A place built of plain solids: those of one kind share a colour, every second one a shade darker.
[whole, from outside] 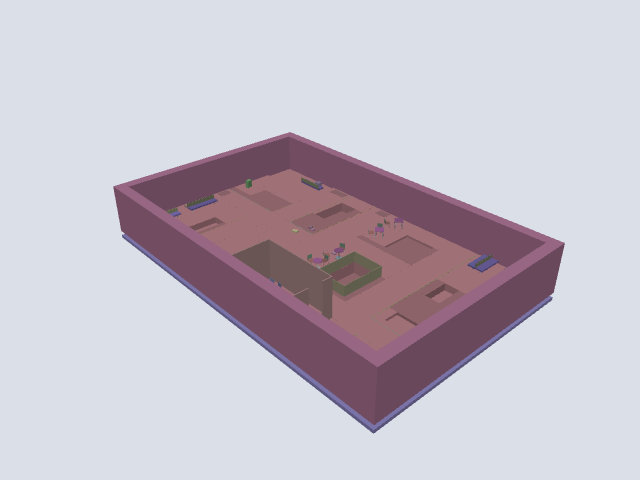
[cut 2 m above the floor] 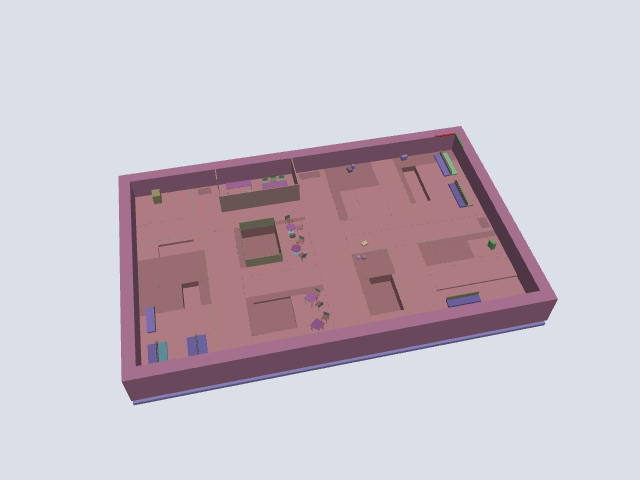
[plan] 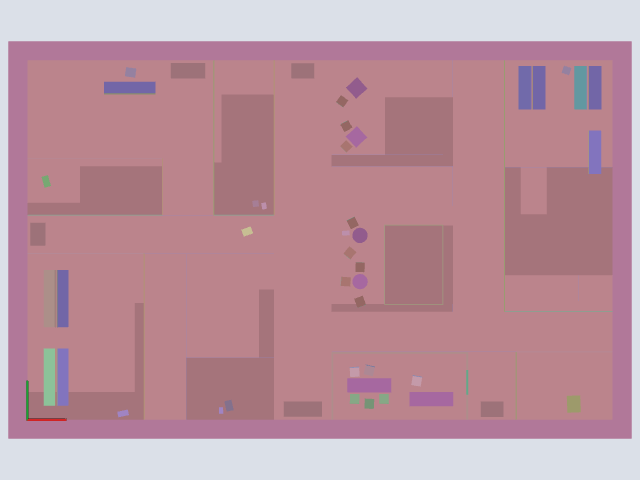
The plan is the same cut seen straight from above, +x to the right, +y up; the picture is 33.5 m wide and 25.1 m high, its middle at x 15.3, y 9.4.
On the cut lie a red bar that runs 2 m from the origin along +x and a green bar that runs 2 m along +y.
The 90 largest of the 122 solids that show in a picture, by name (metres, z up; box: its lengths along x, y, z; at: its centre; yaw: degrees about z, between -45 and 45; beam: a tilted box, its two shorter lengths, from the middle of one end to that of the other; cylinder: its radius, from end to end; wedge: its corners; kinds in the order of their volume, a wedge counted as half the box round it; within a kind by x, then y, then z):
{
 "floor_1": {"box": [2.75, 1.91, 1.32], "at": [1.38, 12.3, -0.66]},
 "floor_2": {"box": [4.25, 4.66, 1.32], "at": [2.12, 3.78, -0.66]},
 "floor_3": {"box": [6.1, 1.45, 1.32], "at": [3.05, 0.72, -0.66]},
 "floor_4": {"box": [6.1, 2.59, 1.32], "at": [3.05, 7.41, -0.66]},
 "floor_5": {"box": [7.05, 0.65, 1.32], "at": [3.52, 11.03, -0.66]},
 "floor_6": {"box": [7.05, 0.39, 1.32], "at": [3.52, 13.46, -0.66]},
 "floor_7": {"box": [7.05, 2.1, 1.0], "at": [3.52, 14.7, -0.5]},
 "floor_8": {"box": [7.05, 3.05, 0.84], "at": [3.52, 17.27, -0.58]},
 "floor_9": {"box": [3.01, 1.91, 1.32], "at": [4.25, 12.3, -0.66]},
 "floor_10": {"box": [1.36, 4.66, 0.71], "at": [4.93, 3.78, -0.96]},
 "floor_11": {"box": [0.49, 4.66, 1.32], "at": [5.86, 3.78, -0.66]},
 "floor_12": {"box": [1.29, 1.91, 1.32], "at": [6.41, 12.3, -0.66]},
 "floor_13": {"box": [12.9, 2.0, 1.0], "at": [6.45, 9.7, -0.5]},
 "floor_14": {"box": [2.2, 8.7, 1.0], "at": [7.2, 4.35, -0.5]},
 "floor_15": {"box": [2.7, 8.1, 1.0], "at": [8.4, 14.75, -0.5]},
 "floor_16": {"box": [2.45, 3.56, 1.32], "at": [9.53, 5.03, -0.66]},
 "floor_17": {"box": [0.4, 3.56, 1.33], "at": [9.95, 15.23, -0.66]},
 "floor_18": {"box": [4.6, 3.25, 1.32], "at": [10.6, 1.62, -0.66]},
 "floor_19": {"box": [4.6, 1.89, 1.32], "at": [10.6, 7.75, -0.66]},
 "floor_20": {"box": [1.91, 3.56, 0.42], "at": [11.11, 15.23, -1.11]},
 "floor_21": {"box": [3.15, 2.75, 1.33], "at": [11.32, 12.07, -0.66]},
 "floor_22": {"box": [3.15, 1.79, 1.33], "at": [11.32, 17.91, -0.66]},
 "floor_23": {"box": [1.36, 3.56, 1.32], "at": [11.43, 5.03, -0.66]},
 "floor_24": {"box": [0.84, 3.56, 1.33], "at": [12.48, 15.23, -0.66]},
 "floor_25": {"box": [0.79, 3.56, 1.32], "at": [12.51, 5.03, -0.66]},
 "floor_26": {"box": [3.0, 18.8, 1.0], "at": [14.4, 9.4, -0.5]},
 "floor_27": {"box": [2.8, 4.11, 1.32], "at": [17.3, 8.11, -0.66]},
 "floor_28": {"box": [2.8, 3.01, 1.32], "at": [17.3, 15.36, -0.66]},
 "floor_29": {"box": [6.35, 0.4, 1.32], "at": [19.07, 5.85, -0.66]},
 "floor_30": {"box": [6.35, 0.99, 1.32], "at": [19.07, 10.65, -0.66]},
 "floor_31": {"box": [6.35, 2.1, 1.0], "at": [19.07, 12.2, -0.5]},
 "floor_32": {"box": [6.35, 0.6, 1.32], "at": [19.07, 13.55, -0.66]},
 "floor_33": {"box": [6.35, 1.94, 1.32], "at": [19.07, 17.83, -0.66]},
 "floor_34": {"box": [7.15, 3.55, 1.0], "at": [19.48, 1.77, -0.5]},
 "floor_35": {"box": [3.01, 4.11, 0.24], "at": [20.2, 8.11, -1.2]},
 "floor_36": {"box": [3.01, 3.01, 1.11], "at": [20.2, 15.36, -0.77]},
 "floor_37": {"box": [0.54, 4.11, 1.32], "at": [21.98, 8.11, -0.66]},
 "floor_38": {"box": [0.54, 3.01, 1.32], "at": [21.98, 15.36, -0.66]},
 "floor_39": {"box": [14.7, 2.1, 1.0], "at": [23.25, 4.6, -0.5]},
 "floor_40": {"box": [2.7, 13.15, 1.0], "at": [23.6, 12.22, -0.5]},
 "floor_41": {"box": [2.5, 3.55, 1.0], "at": [24.3, 1.77, -0.5]},
 "floor_42": {"box": [0.85, 1.36, 1.32], "at": [25.38, 6.88, -0.66]},
 "floor_43": {"box": [0.85, 2.46, 1.32], "at": [25.38, 11.98, -0.66]},
 "floor_44": {"box": [1.36, 2.46, 0.67], "at": [26.48, 11.98, -0.98]},
 "floor_45": {"box": [3.01, 1.36, 1.08], "at": [27.3, 6.88, -0.78]},
 "floor_46": {"box": [5.65, 0.55, 1.32], "at": [27.77, 5.92, -0.66]},
 "floor_47": {"box": [5.65, 3.19, 1.32], "at": [27.77, 9.15, -0.66]},
 "floor_48": {"box": [5.65, 5.59, 1.32], "at": [27.77, 16.0, -0.66]},
 "floor_49": {"box": [5.05, 3.55, 1.01], "at": [28.07, 1.77, -0.5]},
 "floor_50": {"box": [3.44, 2.46, 1.32], "at": [28.88, 11.98, -0.66]},
 "floor_51": {"box": [1.79, 1.36, 1.32], "at": [29.7, 6.88, -0.66]},
 "wall_1": {"box": [1.0, 18.8, 4.6], "at": [-0.5, 9.4, 1.3]},
 "wall_2": {"box": [32.6, 1.0, 4.6], "at": [15.3, -0.5, 1.3]},
 "wall_3": {"box": [32.6, 1.0, 4.6], "at": [15.3, 19.3, 1.3]},
 "wall_4": {"box": [1.0, 18.8, 4.6], "at": [31.1, 9.4, 1.3]},
 "floor_base_1": {"box": [32.6, 20.8, 0.3], "at": [15.3, 9.4, -1.57]},
 "part_1": {"box": [0.1, 3.45, 3.65], "at": [15.95, 1.73, 1.77]},
 "part_2": {"box": [7.15, 0.1, 3.65], "at": [19.48, 3.5, 1.77]},
 "part_3": {"box": [0.1, 1.31, 3.65], "at": [23.0, 0.66, 1.77]},
 "part_4": {"box": [0.1, 0.84, 3.65], "at": [23.0, 3.03, 1.77]},
 "seat_1": {"box": [0.62, 3.0, 0.14], "at": [1.84, 2.23, 0.38]},
 "seat_2": {"box": [0.62, 3.0, 0.14], "at": [1.84, 6.33, 0.38]},
 "seat_3": {"box": [2.7, 0.67, 0.17], "at": [5.36, 17.34, 0.22]},
 "seat_4": {"box": [0.68, 2.28, 0.15], "at": [26.75, 17.36, 0.39]},
 "seat_5": {"box": [0.68, 2.28, 0.15], "at": [29.68, 13.98, 0.39]},
 "seat_6": {"box": [0.68, 2.28, 0.15], "at": [29.68, 17.36, 0.39]},
 "trolley_1": {"box": [0.71, 0.89, 0.97], "at": [28.57, 0.82, 0.49], "yaw": 2.1},
 "rail_1": {"box": [0.04, 4.11, 1.0], "at": [18.68, 8.11, 0.5]},
 "rail_2": {"box": [3.09, 0.04, 1.0], "at": [20.2, 6.03, 0.5]},
 "rail_3": {"box": [3.09, 0.04, 1.0], "at": [20.2, 10.18, 0.5]},
 "rail_4": {"box": [0.04, 4.11, 1.0], "at": [21.73, 8.11, 0.5]},
 "low_mat_1": {"box": [0.8, 1.2, 0.06], "at": [0.55, 9.7, -0.02]},
 "low_mat_2": {"box": [1.8, 0.8, 0.06], "at": [8.4, 18.25, -0.02]},
 "low_mat_3": {"box": [2.0, 0.8, 0.06], "at": [14.4, 0.55, -0.02]},
 "low_mat_4": {"box": [1.2, 0.8, 0.06], "at": [14.4, 18.25, -0.02]},
 "low_mat_5": {"box": [1.2, 0.8, 0.06], "at": [24.3, 0.55, -0.02]},
 "sr00a_seat_1": {"box": [0.62, 3.0, 0.14], "at": [1.17, 2.23, 0.38]},
 "sr01a_seat_1": {"box": [0.62, 3.0, 0.14], "at": [1.17, 6.33, 0.38]},
 "sr03a_seat_1": {"box": [0.68, 2.28, 0.15], "at": [26.02, 17.36, 0.39]},
 "sr13a_seat_1": {"box": [0.68, 2.28, 0.15], "at": [28.93, 17.36, 0.39]},
 "carton_1": {"box": [0.55, 0.49, 0.4], "at": [5.4, 18.16, 0.04], "yaw": -7.5},
 "carton_2": {"box": [0.38, 0.56, 0.29], "at": [10.54, 0.74, 0.14], "yaw": 12.3},
 "carton_3": {"box": [0.42, 0.4, 0.31], "at": [28.19, 18.27, 0.15], "yaw": -18.4},
 "suitcase_1": {"box": [0.35, 0.59, 0.74], "at": [0.98, 12.46, 0.37], "yaw": 16.3},
 "top_1": {"box": [2.3, 0.75, 0.036], "at": [17.88, 1.8, 0.71]},
 "top_2": {"box": [2.3, 0.75, 0.036], "at": [21.12, 1.07, 0.71]},
 "bag_1": {"box": [0.57, 0.3, 0.44], "at": [5.0, 0.33, 0.22], "yaw": 12.1},
 "back_1": {"box": [2.7, 0.06, 0.39], "at": [5.36, 17.04, 0.49]},
 "inway_backpack_1": {"box": [0.53, 0.39, 0.2], "at": [11.49, 9.84, 0.05], "yaw": 19.6},
 "sr00a_back_1": {"box": [0.04, 3.0, 0.35], "at": [1.46, 2.23, 0.62]}
}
